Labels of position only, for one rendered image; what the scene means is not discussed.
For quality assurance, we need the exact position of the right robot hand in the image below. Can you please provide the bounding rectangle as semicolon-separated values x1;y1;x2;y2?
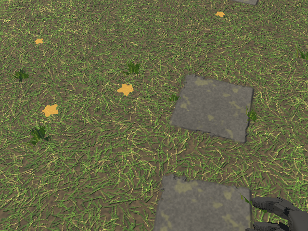
245;196;308;231

